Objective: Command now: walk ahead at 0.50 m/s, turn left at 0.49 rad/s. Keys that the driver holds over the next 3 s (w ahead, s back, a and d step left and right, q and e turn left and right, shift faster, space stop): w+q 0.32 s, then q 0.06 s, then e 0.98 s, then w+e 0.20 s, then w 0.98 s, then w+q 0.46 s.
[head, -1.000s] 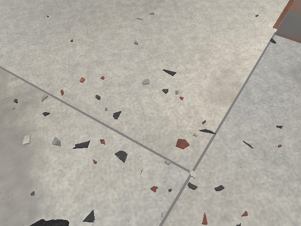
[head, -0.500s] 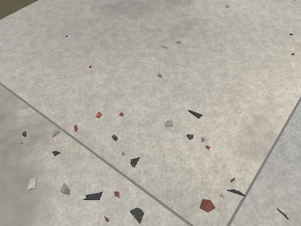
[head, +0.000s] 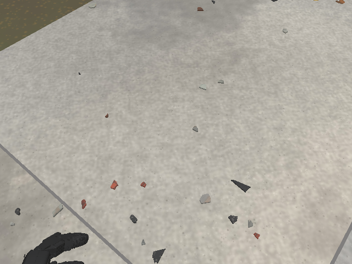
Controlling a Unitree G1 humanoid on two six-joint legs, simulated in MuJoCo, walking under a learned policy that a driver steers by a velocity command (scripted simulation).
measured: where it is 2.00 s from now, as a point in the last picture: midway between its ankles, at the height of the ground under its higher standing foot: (178, 257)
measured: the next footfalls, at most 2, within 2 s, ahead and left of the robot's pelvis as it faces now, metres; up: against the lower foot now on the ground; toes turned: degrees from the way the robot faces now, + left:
left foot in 0.46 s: +0.36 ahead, +0.19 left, +0.00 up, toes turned +18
right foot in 0.98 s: +0.38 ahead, -0.05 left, +0.00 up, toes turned -2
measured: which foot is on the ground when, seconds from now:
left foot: up 0.00-0.44, down 0.46-0.98, up 1.00-1.00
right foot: down 0.00-0.44, up 0.46-0.96, down 0.98-1.00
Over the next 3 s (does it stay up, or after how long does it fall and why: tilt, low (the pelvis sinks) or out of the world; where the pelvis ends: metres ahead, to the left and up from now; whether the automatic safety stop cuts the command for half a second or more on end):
stays up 1.03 -0.29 0.00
